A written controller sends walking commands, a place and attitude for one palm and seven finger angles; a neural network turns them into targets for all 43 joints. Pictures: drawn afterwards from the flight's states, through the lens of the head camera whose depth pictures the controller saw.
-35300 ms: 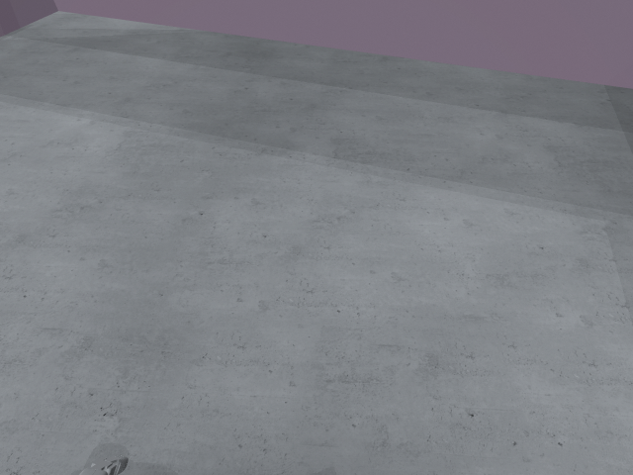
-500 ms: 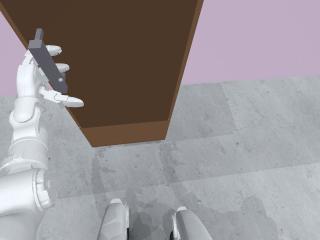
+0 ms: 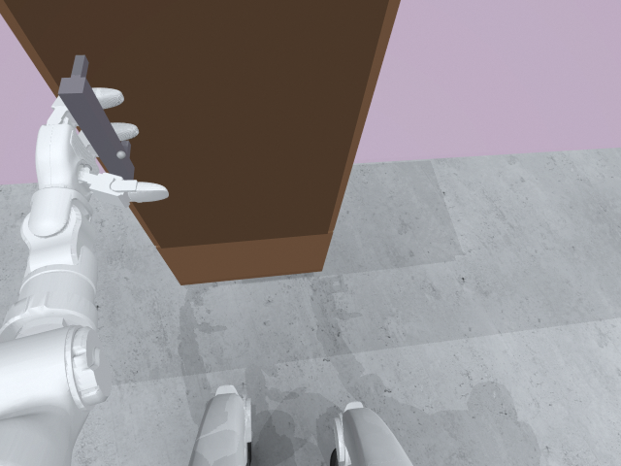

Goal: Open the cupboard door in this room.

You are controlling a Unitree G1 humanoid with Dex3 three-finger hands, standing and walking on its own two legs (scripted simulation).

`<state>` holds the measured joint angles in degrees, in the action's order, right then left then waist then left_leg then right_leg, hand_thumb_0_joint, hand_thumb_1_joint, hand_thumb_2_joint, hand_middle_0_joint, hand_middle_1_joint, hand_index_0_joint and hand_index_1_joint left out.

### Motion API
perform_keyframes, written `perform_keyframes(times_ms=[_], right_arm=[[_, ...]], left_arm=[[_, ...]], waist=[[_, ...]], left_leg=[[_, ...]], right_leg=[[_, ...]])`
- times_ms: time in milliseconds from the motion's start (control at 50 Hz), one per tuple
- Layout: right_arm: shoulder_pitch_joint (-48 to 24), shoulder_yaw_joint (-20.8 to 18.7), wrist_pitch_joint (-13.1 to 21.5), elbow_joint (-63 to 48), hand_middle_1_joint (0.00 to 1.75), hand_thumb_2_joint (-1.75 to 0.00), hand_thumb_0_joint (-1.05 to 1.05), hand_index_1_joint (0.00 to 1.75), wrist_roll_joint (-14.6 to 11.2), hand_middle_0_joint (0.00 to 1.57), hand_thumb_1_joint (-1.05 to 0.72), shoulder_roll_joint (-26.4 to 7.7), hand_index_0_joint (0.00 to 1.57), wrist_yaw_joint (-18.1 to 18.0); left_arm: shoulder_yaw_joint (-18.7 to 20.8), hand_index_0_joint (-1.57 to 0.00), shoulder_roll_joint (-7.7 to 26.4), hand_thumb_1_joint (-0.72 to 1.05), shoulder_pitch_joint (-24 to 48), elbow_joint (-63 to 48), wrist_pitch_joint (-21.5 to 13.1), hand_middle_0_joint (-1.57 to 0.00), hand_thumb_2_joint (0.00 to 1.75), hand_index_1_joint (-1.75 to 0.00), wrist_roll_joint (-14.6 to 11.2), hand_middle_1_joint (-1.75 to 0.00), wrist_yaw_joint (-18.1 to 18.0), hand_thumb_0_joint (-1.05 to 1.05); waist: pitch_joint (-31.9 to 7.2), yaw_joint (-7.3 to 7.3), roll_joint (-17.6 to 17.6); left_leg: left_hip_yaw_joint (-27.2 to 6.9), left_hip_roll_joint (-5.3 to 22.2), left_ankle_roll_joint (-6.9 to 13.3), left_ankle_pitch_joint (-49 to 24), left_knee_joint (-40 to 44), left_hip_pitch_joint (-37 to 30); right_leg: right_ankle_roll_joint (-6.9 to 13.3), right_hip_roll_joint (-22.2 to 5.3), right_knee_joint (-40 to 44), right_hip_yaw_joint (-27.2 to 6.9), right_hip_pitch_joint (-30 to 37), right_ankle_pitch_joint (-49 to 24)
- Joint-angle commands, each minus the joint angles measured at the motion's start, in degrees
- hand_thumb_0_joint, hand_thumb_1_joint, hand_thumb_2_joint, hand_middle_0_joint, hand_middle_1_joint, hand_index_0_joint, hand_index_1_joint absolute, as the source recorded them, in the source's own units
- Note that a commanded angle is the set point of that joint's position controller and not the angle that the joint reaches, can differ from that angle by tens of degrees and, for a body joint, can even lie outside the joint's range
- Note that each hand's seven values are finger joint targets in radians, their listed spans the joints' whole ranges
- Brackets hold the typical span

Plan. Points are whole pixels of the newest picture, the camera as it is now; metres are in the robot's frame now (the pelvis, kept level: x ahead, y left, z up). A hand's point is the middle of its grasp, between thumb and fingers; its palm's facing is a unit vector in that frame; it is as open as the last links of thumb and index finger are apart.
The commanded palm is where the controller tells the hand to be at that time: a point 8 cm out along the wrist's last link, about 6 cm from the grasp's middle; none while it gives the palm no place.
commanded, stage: close the thumb around the handle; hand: left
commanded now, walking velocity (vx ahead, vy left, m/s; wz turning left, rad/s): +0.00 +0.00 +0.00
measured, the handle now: (104, 123) +0.53 +0.25 +0.07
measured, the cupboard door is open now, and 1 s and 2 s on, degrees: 0 9 44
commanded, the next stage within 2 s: pull the door open along its arc in 0.54 s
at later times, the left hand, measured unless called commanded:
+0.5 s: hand (120, 156) +0.48 +0.22 +0.07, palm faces +0.11 -0.99 -0.01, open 5.9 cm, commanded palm +0.46 +0.26 +0.06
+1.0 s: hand (125, 194) +0.43 +0.21 +0.07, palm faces +0.08 -1.00 -0.01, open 6.1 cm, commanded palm +0.37 +0.26 +0.06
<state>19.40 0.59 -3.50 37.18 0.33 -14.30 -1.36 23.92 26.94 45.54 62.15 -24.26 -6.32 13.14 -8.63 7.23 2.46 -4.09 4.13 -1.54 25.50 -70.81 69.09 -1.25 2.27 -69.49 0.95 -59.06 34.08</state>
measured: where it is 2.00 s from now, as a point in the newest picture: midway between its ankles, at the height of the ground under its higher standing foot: outside the picture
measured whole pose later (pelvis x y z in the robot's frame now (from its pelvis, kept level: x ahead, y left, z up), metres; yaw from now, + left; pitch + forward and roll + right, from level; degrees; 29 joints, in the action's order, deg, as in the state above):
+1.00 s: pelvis +0.01 +0.00 +0.02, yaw +0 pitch +21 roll -3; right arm 19.6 -0.4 -5.0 34.2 -0.9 -13.9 -0.2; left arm 20.6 19.1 24.5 42.3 -23.7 -11.2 12.7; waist -9.9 5.5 2.5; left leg -2.0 4.2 -1.3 25.7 -66.3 61.8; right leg -1.4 1.9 -65.3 -1.0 -52.7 33.6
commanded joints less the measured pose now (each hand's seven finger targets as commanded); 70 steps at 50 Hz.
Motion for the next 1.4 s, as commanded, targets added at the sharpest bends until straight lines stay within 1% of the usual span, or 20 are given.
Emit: perform_keyframes(times_ms=[0, 120, 260, 320, 400, 520, 580, 620, 640, 880, 960, 1000, 1020, 1040, 1080, 1180, 1260, 1280, 1320, 1380], right_arm=[[7.93, -3.48, 1.07, -2.98, 0.30, -0.90, 0.00, 0.30, 0.15, 0.20, -0.90, -9.96, 0.20, -0.59], [7.78, -3.42, 0.97, -2.74, 0.30, -0.90, 0.00, 0.30, 0.26, 0.20, -0.90, -9.85, 0.20, -0.55], [7.73, -3.84, 0.99, -2.99, 0.30, -0.90, 0.00, 0.30, 0.44, 0.20, -0.90, -9.69, 0.20, -0.26], [8.04, -3.74, 0.84, -2.50, 0.30, -0.90, 0.00, 0.30, 0.48, 0.20, -0.90, -9.95, 0.20, -0.33], [7.65, -3.69, 0.99, -2.51, 0.30, -0.90, 0.00, 0.30, 0.48, 0.20, -0.90, -9.84, 0.20, -0.33], [7.66, -3.61, 0.81, -2.37, 0.30, -0.90, 0.00, 0.30, 0.47, 0.20, -0.90, -10.02, 0.20, -0.58], [7.50, -3.63, 0.95, -2.76, 0.30, -0.90, 0.00, 0.30, 0.42, 0.20, -0.90, -9.66, 0.20, -0.36], [7.39, -3.56, 0.75, -2.72, 0.30, -0.90, 0.00, 0.30, 0.37, 0.20, -0.90, -9.91, 0.20, -0.53], [7.38, -3.63, 0.67, -2.73, 0.30, -0.90, 0.00, 0.30, 0.35, 0.20, -0.90, -10.09, 0.20, -0.65], [3.83, -4.17, 0.43, -8.11, 0.30, -0.90, 0.00, 0.30, -0.86, 0.20, -0.90, -8.88, 0.20, 0.59], [1.47, -4.36, 0.80, -10.08, 0.30, -0.90, 0.00, 0.30, -1.41, 0.20, -0.90, -8.40, 0.20, 0.89], [0.21, -4.27, 1.18, -10.99, 0.30, -0.90, 0.00, 0.30, -1.51, 0.20, -0.90, -8.09, 0.20, 0.92], [-1.48, -4.04, 1.64, -11.24, 0.30, -0.90, 0.00, 0.30, -1.03, 0.20, -0.90, -5.99, 0.20, 0.61], [-1.82, -3.98, 1.99, -11.66, 0.30, -0.90, 0.00, 0.30, -0.74, 0.20, -0.90, -5.86, 0.20, 0.91], [-2.13, -3.94, 2.11, -12.12, 0.30, -0.90, 0.00, 0.30, 0.22, 0.20, -0.90, -5.67, 0.20, 1.47], [-5.02, -3.91, 1.14, -13.23, 0.30, -0.90, 0.00, 0.30, 2.41, 0.20, -0.90, -4.30, 0.20, 2.34], [-7.15, -3.70, 0.37, -13.39, 0.30, -0.90, 0.00, 0.30, 3.32, 0.20, -0.90, -3.22, 0.20, 2.37], [-7.25, -3.80, 0.40, -13.65, 0.30, -0.90, 0.00, 0.30, 3.66, 0.20, -0.90, -3.06, 0.20, 2.34], [-8.15, -3.71, 0.33, -13.84, 0.30, -0.90, 0.00, 0.30, 3.71, 0.20, -0.90, -2.48, 0.20, 2.43], [-8.53, -3.55, 0.59, -14.05, 0.30, -0.90, 0.00, 0.30, 3.92, 0.20, -0.90, -2.11, 0.20, 2.30]], left_arm=[[0.59, -0.34, 13.48, 0.00, 23.04, -12.66, -4.53, -0.34, 0.52, -1.25, -0.65, -1.25, 0.19, 0.00], [-0.53, -0.36, 12.30, 0.34, 24.16, -12.21, -4.48, -0.36, 0.66, -1.29, -0.64, -1.29, 0.00, 0.00], [-1.50, -0.39, 10.50, 0.73, 23.06, -15.25, -5.27, -0.39, 0.83, -1.33, -0.70, -1.33, -0.45, 0.00], [-0.71, -0.40, 11.71, 0.90, 23.59, -14.08, -5.39, -0.40, 0.90, -1.35, -0.52, -1.35, -0.91, 0.00], [-1.26, -0.40, 11.13, 0.90, 24.23, -14.42, -5.87, -0.40, 0.90, -1.35, -0.54, -1.35, -0.85, 0.00], [0.39, -0.40, 13.36, 0.90, 23.61, -13.17, -5.81, -0.40, 0.90, -1.35, -0.50, -1.35, -0.43, 0.00], [-1.23, -0.40, 10.78, 0.90, 22.87, -13.88, -5.81, -0.40, 0.90, -1.35, -0.96, -1.35, -0.07, 0.00], [-0.04, -0.40, 12.87, 0.90, 23.33, -13.71, -5.75, -0.40, 0.90, -1.35, -0.76, -1.35, -0.14, 0.00], [1.96, -0.40, 15.16, 0.90, 22.09, -13.70, -5.79, -0.40, 0.90, -1.35, -0.71, -1.35, -0.07, 0.00], [-0.70, -0.40, 6.58, 0.90, -4.60, -27.94, -4.40, -0.40, 0.90, -1.35, -4.92, -1.35, 0.83, 0.00], [-2.37, -0.40, 2.58, 0.90, -16.50, -34.87, -3.65, -0.40, 0.90, -1.35, -6.83, -1.35, 0.21, 0.00], [-2.92, -0.40, 1.17, 0.90, -21.96, -38.03, -3.86, -0.40, 0.90, -1.35, -7.29, -1.35, -0.27, 0.00], [4.19, -0.40, -1.25, 0.90, -22.00, -41.73, -3.48, -0.40, 0.90, -1.35, -10.97, -1.35, -8.10, 0.00], [-0.38, -0.40, -5.51, 0.90, -26.31, -42.45, -2.86, -0.40, 0.90, -1.35, -9.44, -1.35, -11.95, 0.00], [-0.89, -0.40, -6.55, 0.90, -32.46, -45.65, -2.84, -0.40, 0.90, -1.35, -6.32, -1.35, -18.61, 0.00], [-7.17, -0.40, -13.56, 0.90, -37.42, -53.19, -3.21, -0.40, 0.90, -1.35, 0.93, -1.35, -31.68, 0.00], [-12.92, -0.40, -18.97, 0.90, -37.43, -56.26, -2.86, -0.40, 0.90, -1.35, 5.22, -1.35, -38.19, 0.00], [-14.59, -0.40, -20.04, 0.90, -39.38, -57.15, -2.71, -0.40, 0.90, -1.35, 6.43, -1.35, -39.34, 0.00], [-18.68, -0.40, -22.92, 0.90, -40.61, -58.88, -2.45, -0.40, 0.90, -1.35, 8.15, -1.35, -40.73, 0.00], [-22.48, -0.40, -25.11, 0.90, -43.59, -60.65, -2.21, -0.40, 0.90, -1.35, 9.50, -1.35, -41.54, 0.00]], waist=[[-27.37, 0.84, 5.99], [-25.68, 1.34, 6.59], [-28.04, 0.74, 8.06], [-26.81, 1.25, 5.71], [-27.27, 0.98, 7.56], [-26.70, 0.99, 6.00], [-26.69, 1.12, 6.69], [-26.72, 0.98, 6.44], [-27.39, 0.20, 6.56], [-27.82, -4.30, 2.95], [-23.69, -5.01, -0.15], [-22.14, -5.66, 0.83], [-21.85, -10.41, 1.46], [-20.74, -8.67, 1.94], [-19.12, -9.25, -1.38], [-19.08, -8.81, -3.86], [-17.73, -8.28, -2.70], [-18.33, -8.06, -4.78], [-17.53, -7.71, -2.99], [-16.22, -7.01, -4.97]], left_leg=[[0.23, -1.56, 2.91, -16.30, 6.42, -33.20], [-0.04, -1.44, 2.79, -15.50, 6.67, -33.49], [-0.14, -1.48, 2.49, -17.50, 7.09, -36.66], [-0.48, -1.37, 2.62, -17.21, 7.03, -35.25], [-0.22, -1.66, 2.56, -16.13, 7.22, -35.60], [0.02, -1.58, 2.83, -16.70, 6.68, -34.06], [0.13, -1.76, 2.83, -17.39, 6.59, -34.93], [0.10, -1.61, 2.75, -17.11, 6.76, -34.23], [0.34, -1.63, 2.80, -17.62, 6.64, -34.10], [2.64, -2.82, 2.85, -20.50, 9.63, -34.23], [3.68, -3.21, 2.98, -18.90, 11.39, -32.54], [3.91, -3.26, 2.86, -18.88, 12.04, -32.56], [4.18, -3.22, 2.03, -18.76, 13.31, -30.90], [4.36, -3.22, 1.77, -18.41, 13.52, -31.49], [4.14, -3.21, 1.74, -18.45, 13.57, -30.14], [4.23, -3.43, 1.77, -18.26, 12.80, -29.60], [4.31, -3.74, 1.63, -16.29, 12.76, -29.64], [4.16, -3.69, 1.88, -16.21, 12.45, -29.83], [4.31, -3.85, 1.76, -15.73, 12.79, -30.51], [4.04, -3.94, 1.99, -14.91, 12.86, -30.48]], right_leg=[[2.36, 1.60, 10.19, 1.61, 0.38, -18.37], [2.39, 1.63, 10.46, 1.85, -1.03, -17.12], [2.57, 1.66, 10.61, 2.10, -0.65, -18.05], [2.45, 1.73, 10.49, 2.14, -0.42, -18.30], [2.55, 1.66, 10.74, 1.93, -0.48, -17.40], [2.44, 1.65, 10.59, 1.59, 0.46, -18.71], [2.53, 1.71, 10.60, 1.75, 0.27, -19.15], [2.39, 1.67, 10.56, 1.62, 0.66, -19.12], [2.43, 1.64, 10.55, 1.36, 1.64, -19.81], [2.33, 1.84, 11.62, 1.63, 11.35, -27.16], [1.84, 1.72, 13.12, 1.66, 13.84, -28.30], [1.89, 1.56, 13.01, 1.67, 13.91, -28.39], [1.86, 1.28, 13.05, 2.33, 15.81, -26.65], [1.75, 1.38, 12.82, 2.64, 15.21, -25.89], [1.85, 1.32, 12.43, 2.93, 16.04, -25.45], [1.79, 0.59, 11.92, 2.40, 17.69, -26.54], [1.90, -0.09, 12.59, 2.07, 17.62, -25.39], [1.73, 0.11, 12.94, 1.96, 18.13, -25.60], [1.89, -0.27, 13.44, 1.88, 18.17, -25.63], [1.83, -0.34, 14.62, 1.56, 18.82, -25.98]])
